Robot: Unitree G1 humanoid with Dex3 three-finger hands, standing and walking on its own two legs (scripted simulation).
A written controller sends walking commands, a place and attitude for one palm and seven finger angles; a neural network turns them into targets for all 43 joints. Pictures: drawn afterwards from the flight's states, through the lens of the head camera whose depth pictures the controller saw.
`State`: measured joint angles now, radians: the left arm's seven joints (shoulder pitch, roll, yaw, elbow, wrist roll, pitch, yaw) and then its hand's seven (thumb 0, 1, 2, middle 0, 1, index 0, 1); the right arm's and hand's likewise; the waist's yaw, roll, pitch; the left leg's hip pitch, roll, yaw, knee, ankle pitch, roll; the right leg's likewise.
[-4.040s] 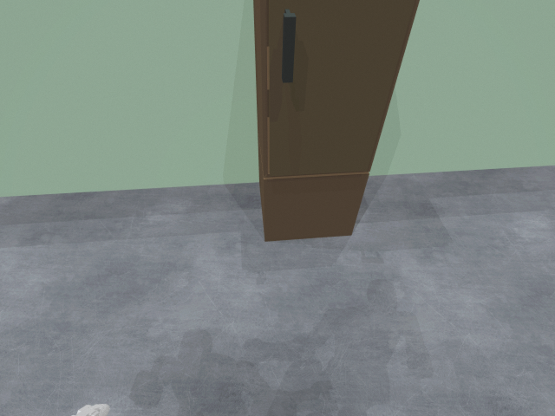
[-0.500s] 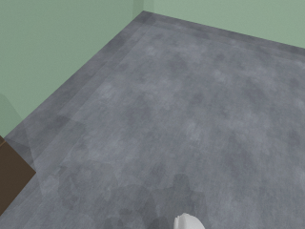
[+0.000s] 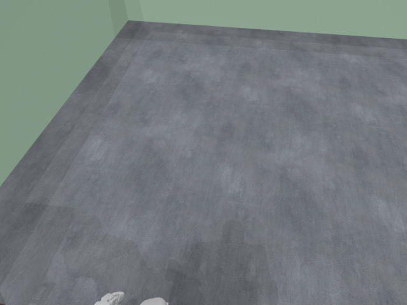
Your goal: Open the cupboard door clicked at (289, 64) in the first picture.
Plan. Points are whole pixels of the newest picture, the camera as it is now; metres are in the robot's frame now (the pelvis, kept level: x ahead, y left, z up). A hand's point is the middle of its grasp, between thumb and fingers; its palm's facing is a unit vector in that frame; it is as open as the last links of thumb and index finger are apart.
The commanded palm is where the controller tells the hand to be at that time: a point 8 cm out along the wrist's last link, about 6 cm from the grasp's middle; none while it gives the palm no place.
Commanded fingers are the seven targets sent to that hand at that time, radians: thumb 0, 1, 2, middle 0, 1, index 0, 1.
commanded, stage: turn to face it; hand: left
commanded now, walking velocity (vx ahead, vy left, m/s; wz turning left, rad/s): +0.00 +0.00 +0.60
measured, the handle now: out of the picture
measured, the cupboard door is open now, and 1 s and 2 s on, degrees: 0 0 0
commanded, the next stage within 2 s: none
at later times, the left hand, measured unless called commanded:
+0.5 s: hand out of the picture +0.03 +0.25 -0.16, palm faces +0.29 -0.92 -0.25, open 7.4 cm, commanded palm none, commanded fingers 0.00 0.90 0.90 -0.20 -0.30 -0.20 -0.30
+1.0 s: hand out of the picture -0.08 +0.18 -0.16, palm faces +0.58 -0.78 -0.23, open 7.4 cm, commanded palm none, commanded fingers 0.00 0.90 0.90 -0.20 -0.30 -0.20 -0.30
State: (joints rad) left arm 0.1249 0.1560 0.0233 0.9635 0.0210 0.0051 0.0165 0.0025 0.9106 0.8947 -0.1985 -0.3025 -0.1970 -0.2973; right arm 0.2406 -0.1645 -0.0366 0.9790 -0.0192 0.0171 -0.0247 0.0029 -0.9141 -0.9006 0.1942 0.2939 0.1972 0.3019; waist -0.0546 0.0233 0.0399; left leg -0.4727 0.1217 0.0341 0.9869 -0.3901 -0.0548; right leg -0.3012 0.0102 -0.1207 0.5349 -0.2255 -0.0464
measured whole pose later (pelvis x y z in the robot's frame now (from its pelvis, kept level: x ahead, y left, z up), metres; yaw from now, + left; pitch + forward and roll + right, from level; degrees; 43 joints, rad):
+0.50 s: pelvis +0.01 +0.02 +0.01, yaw +15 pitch +2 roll -2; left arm 0.18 0.25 0.09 0.95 0.01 0.06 0.02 0.01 0.91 0.90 -0.19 -0.30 -0.19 -0.30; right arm 0.25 -0.18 -0.06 0.96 -0.03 0.03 -0.01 0.00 -0.91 -0.90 0.20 0.29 0.20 0.30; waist -0.03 0.00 0.05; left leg -0.33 -0.03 -0.05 0.46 -0.16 0.06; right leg -0.42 -0.05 0.00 0.91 -0.43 0.08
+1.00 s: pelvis -0.02 -0.02 +0.01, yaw +36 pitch +0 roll +1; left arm 0.24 0.21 0.03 0.90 0.03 0.02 0.01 0.00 0.91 0.89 -0.20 -0.30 -0.20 -0.30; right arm 0.15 -0.26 -0.09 0.93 -0.02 0.09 0.03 0.01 -0.91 -0.90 0.19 0.29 0.20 0.30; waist 0.01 -0.02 0.08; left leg -0.39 0.04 0.06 0.83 -0.44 -0.07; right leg -0.22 -0.16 -0.22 0.55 -0.31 0.03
